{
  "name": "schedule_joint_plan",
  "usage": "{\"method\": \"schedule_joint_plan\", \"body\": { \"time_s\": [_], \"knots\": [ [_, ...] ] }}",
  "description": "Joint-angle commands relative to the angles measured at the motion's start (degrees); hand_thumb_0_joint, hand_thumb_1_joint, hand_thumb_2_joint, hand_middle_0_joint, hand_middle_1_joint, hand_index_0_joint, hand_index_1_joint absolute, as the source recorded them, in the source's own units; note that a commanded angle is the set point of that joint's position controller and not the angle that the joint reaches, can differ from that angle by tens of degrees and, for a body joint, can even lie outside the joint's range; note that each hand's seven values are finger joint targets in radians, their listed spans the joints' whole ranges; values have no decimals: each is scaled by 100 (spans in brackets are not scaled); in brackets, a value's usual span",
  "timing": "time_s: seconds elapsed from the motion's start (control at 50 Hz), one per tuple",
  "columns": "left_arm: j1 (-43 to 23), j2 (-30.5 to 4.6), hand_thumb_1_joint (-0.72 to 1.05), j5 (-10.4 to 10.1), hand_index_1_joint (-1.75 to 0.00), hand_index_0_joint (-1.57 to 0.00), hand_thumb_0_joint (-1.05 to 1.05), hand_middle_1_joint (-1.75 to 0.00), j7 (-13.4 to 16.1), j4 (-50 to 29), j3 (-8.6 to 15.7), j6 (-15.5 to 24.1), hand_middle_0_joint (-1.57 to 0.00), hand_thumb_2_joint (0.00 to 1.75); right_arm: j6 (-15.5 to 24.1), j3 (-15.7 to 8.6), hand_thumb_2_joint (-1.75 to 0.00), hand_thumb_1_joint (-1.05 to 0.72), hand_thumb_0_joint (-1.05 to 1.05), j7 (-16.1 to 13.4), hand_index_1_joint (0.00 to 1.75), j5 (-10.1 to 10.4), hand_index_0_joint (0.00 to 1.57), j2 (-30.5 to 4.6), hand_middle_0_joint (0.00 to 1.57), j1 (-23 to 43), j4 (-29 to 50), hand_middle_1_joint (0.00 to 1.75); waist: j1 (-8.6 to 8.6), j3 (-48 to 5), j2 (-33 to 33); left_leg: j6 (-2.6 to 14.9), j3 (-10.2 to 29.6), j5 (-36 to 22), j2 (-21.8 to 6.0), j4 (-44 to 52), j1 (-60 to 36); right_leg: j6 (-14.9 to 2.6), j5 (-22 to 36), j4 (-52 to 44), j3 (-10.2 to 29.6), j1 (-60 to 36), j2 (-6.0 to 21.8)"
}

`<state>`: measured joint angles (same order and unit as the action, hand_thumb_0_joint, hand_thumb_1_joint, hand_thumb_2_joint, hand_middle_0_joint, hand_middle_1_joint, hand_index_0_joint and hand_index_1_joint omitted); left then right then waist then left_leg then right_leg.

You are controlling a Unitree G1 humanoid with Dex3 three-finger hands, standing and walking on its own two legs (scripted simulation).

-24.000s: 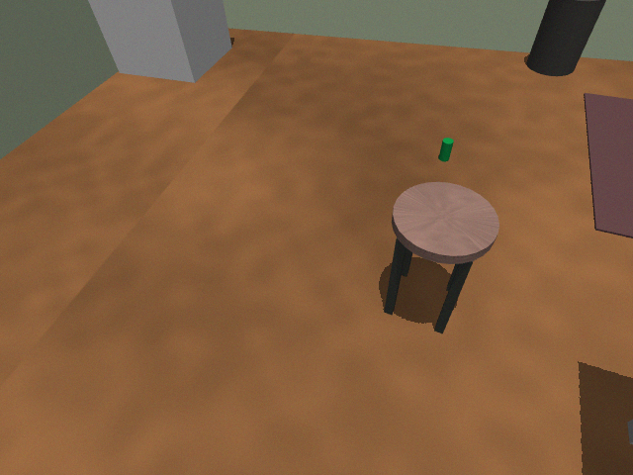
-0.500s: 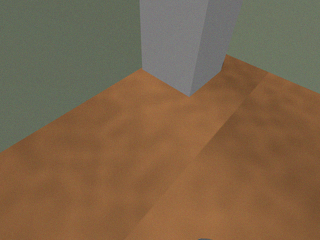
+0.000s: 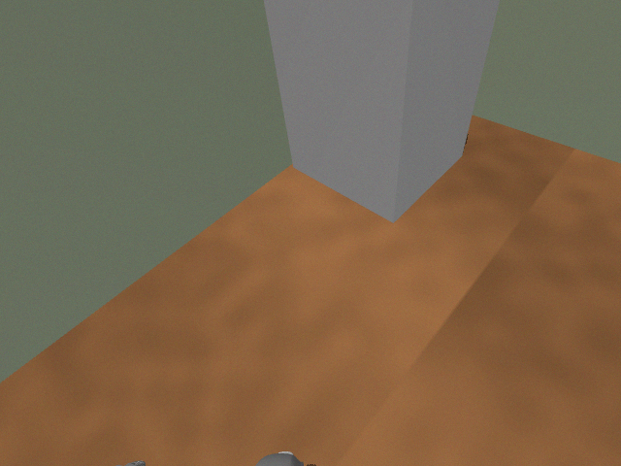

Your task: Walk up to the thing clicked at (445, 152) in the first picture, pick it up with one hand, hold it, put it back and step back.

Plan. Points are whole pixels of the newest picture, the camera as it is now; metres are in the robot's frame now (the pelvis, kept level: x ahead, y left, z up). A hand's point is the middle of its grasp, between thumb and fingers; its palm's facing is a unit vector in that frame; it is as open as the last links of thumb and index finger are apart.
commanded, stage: walk up
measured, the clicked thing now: out of the picture -0.23 -1.19 -0.72
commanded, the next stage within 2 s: none
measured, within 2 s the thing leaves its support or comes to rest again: neither
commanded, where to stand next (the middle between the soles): +0.63 +0.02 m, yaw +1 degrees
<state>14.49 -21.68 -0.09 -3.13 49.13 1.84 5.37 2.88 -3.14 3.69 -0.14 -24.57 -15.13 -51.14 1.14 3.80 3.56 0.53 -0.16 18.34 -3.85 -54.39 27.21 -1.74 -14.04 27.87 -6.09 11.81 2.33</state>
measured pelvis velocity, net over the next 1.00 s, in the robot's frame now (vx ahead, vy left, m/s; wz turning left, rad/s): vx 0.38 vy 0.02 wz -0.19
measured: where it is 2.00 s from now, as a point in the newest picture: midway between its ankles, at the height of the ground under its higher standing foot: (318, 340)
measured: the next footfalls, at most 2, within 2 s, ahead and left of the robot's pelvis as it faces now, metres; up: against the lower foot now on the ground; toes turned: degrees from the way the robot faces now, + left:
left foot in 0.20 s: +0.25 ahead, +0.15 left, +0.00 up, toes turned +7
right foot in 0.62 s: +0.39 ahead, -0.14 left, +0.00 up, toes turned -5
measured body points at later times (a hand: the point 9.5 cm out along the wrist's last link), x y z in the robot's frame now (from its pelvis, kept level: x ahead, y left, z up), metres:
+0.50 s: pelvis +0.20 +0.02 +0.00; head +0.21 +0.04 +0.45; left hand +0.25 +0.35 -0.12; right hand +0.26 -0.30 -0.10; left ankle +0.21 +0.14 -0.74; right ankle +0.30 -0.14 -0.70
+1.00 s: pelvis +0.38 +0.02 +0.00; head +0.39 -0.01 +0.45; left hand +0.42 +0.32 -0.10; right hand +0.50 -0.31 -0.11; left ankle +0.52 +0.15 -0.71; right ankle +0.35 -0.14 -0.74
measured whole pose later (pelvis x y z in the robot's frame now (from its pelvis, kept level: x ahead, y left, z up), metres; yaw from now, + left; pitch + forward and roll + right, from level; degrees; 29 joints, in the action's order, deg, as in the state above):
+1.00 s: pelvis +0.38 +0.02 +0.00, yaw -11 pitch -1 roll -1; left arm 23.3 -20.1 0.3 -1.5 51.8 0.3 2.8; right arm -0.6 -3.2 6.7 -0.4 -25.2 -6.7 -46.7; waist 3.8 2.3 5.4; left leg -1.9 3.9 15.4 -3.8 -41.1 28.1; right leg 0.1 -14.5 24.2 6.3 9.0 -0.6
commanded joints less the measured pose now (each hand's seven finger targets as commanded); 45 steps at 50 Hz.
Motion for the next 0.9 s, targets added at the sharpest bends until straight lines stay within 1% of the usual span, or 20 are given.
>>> {"method": "schedule_joint_plan", "body": {
  "time_s": [0.0, 0.1, 0.16, 0.18, 0.2, 0.22, 0.26, 0.32, 0.4, 0.46, 0.54, 0.58, 0.6, 0.62, 0.64, 0.66, 0.72, 0.74, 0.84, 0.88],
  "knots": [
    [185, -1700, 90, 55, -30, -20, 0, -30, 108, -402, 561, 117, -20, 90, 136, -323, -90, -90, 0, 37, 30, -80, 20, -885, 20, 117, 426, 30, 133, -23, -1198, -76, -90, -643, -231, 1256, 180, -1143, 366, -1355, 941, -110, 1322],
    [177, -1795, 90, 52, -30, -20, 0, -30, 71, -440, 541, 71, -20, 90, 219, -372, -90, -90, 0, 83, 30, -80, 20, -871, 20, 379, 487, 30, 84, -113, -972, 32, -357, -1123, -83, 2129, -710, -962, -24, -989, 794, 103, 1293],
    [255, -1536, 90, 78, -30, -20, 0, -30, 100, -471, 397, 27, -20, 90, 287, -509, -90, -90, 0, -17, 30, -133, 20, -1194, 20, -661, 158, 30, -515, -650, -36, 344, -421, -532, 228, 2510, -2597, -623, 1246, 1069, 300, 694, 829],
    [492, -1147, 90, 24, -30, -20, 0, -30, 121, -517, 262, 7, -20, 90, 318, -661, -90, -90, 0, -97, 30, -234, 20, -1668, 20, -1346, 72, 30, -809, -1070, 1167, 703, 1030, 313, -760, 3034, -3428, -319, 635, 2877, -13, 1547, 367],
    [606, -1155, 90, -53, -30, -20, 0, -30, 139, -496, 299, -41, -20, 90, 340, -721, -90, -90, 0, -151, 30, -139, 20, -2015, 20, -1298, 279, 30, -722, -980, 1321, 1163, 3719, 925, -2009, 4024, -3770, -107, -1504, 3739, 290, 2826, -533],
    [419, -1653, 90, 27, -30, -20, 0, -30, 224, -360, 383, -87, -20, 90, 308, -739, -90, -90, 0, -147, 30, 69, 20, -2009, 20, -1020, 339, 30, -636, -764, 508, 1545, 3800, 1063, -2246, 4062, -3136, -169, -1579, 4233, 949, 2755, -73],
    [587, -1629, 90, -42, -30, -20, 0, -30, 185, -156, 363, -109, -20, 90, 291, -534, -90, -90, 0, -200, 30, 65, 20, -1558, 20, -375, 505, 30, -278, -257, 69, 1266, 2193, 527, -1690, 4038, -2370, -111, -863, 4041, 1174, 2531, 219],
    [856, -1507, 90, 10, -30, -20, 0, -30, 55, 59, 375, -161, -20, 90, 321, -415, -90, -90, 0, -188, 30, 13, 20, -1361, 20, -29, 554, 30, -86, -75, 441, 1090, 932, 170, -1215, 4175, -1349, 66, -520, 3077, 805, 1777, 415],
    [460, -1382, 90, 100, -30, -20, 0, -30, -69, -84, 388, -181, -20, 90, 332, -462, -90, -90, 0, -154, 30, -31, 20, -1494, 20, -170, 586, 30, -228, -59, 593, 1334, 757, 513, -1228, 4228, -1712, 198, -287, 1995, 609, 1968, 495],
    [129, -1372, 90, 104, -30, -20, 0, -30, -110, -92, 426, -172, -20, 90, 326, -482, -90, -90, 0, -128, 30, -15, 20, -1554, 20, -149, 621, 30, -255, 98, 549, 1197, 650, 959, -1184, 4293, -1327, 166, 191, 1381, 510, 1648, 478],
    [284, -1322, 90, 85, -30, -20, 0, -30, -97, 46, 474, -89, -20, 90, 258, -454, -90, -90, 0, -114, 30, 6, 20, -1523, 20, 78, 700, 30, -2, -34, 317, 1029, 399, 732, -1117, 3691, -919, 95, 537, 695, 280, 508, 225],
    [768, -1488, 90, 122, -30, -20, 0, -30, -15, 215, 543, -8, -20, 90, 200, -353, -90, -90, 0, -124, 30, -39, 20, -1253, 20, 63, 710, 30, 244, -365, -277, 806, 33, 257, -752, 2471, -688, 67, 239, 279, 171, -554, -14],
    [1172, -1700, 90, 137, -30, -20, 0, -30, 57, 285, 644, 54, -20, 90, 190, -245, -90, -90, 0, -126, 30, -41, 20, -967, 20, -210, 704, 30, 441, -631, -1166, 624, -360, 0, -350, 1075, -226, -86, -498, -246, 671, -1358, 215],
    [1502, -2205, 90, 144, -30, -20, 0, -30, 150, 235, 757, 117, -20, 90, 186, -86, -90, -90, 0, -130, 30, -38, 20, -532, 20, -329, 812, 30, 504, -570, -2349, 285, -592, 1131, 304, -596, 829, -517, -1368, -996, 2923, -1672, 1574],
    [1404, -2397, 90, 78, -30, -20, 0, -30, 150, 168, 732, 98, -20, 90, 154, -228, -90, -90, 0, -187, 30, -42, 20, -1049, 20, -30, 782, 30, 550, -388, -1852, 199, -119, 1343, 411, -1080, 1445, -1288, -1154, -1454, 4345, -1576, 2270],
    [1099, -2268, 90, -18, -30, -20, 0, -30, 163, 35, 691, 88, -20, 90, 126, -269, -90, -90, 0, -226, 30, -31, 20, -1260, 20, 65, 685, 30, 404, -68, -1108, 147, 389, 1037, 55, -1228, 1422, -1439, -707, -1384, 4039, -1077, 2343],
    [546, -1858, 90, -51, -30, -20, 0, -30, 219, -99, 554, 86, -20, 90, 93, -272, -90, -90, 0, -179, 30, 63, 20, -1125, 20, -317, 363, 30, 40, -40, -1195, 123, 457, 390, -141, -643, 747, -1054, 516, -1161, 2215, -510, 1587],
    [718, -1547, 90, -56, -30, -20, 0, -30, 201, -19, 394, -95, -20, 90, 48, -223, -90, -90, 0, 1, 30, 28, 20, -959, 20, 567, 680, 30, 74, -211, -1046, 61, 295, 560, 113, -504, 738, -1008, 325, -1364, 3310, -444, 1227],
    [300, -1685, 90, -17, -30, -20, 0, -30, 313, -266, 418, -53, -20, 90, -206, -324, -90, -90, 0, 168, 30, 25, 20, -1117, 20, 612, 700, 30, -129, -230, -1124, -213, 366, -319, -75, 394, 665, -1019, -1244, -1779, 2786, -380, 900],
    [369, -1713, 90, 17, -30, -20, 0, -30, 323, -278, 428, -55, -20, 90, -230, -313, -90, -90, 0, 222, 30, -15, 20, -1071, 20, 821, 788, 30, -78, -188, -1068, -283, 334, -278, -28, 886, 565, -1041, -1159, -1653, 2672, -344, 814]
  ]
}}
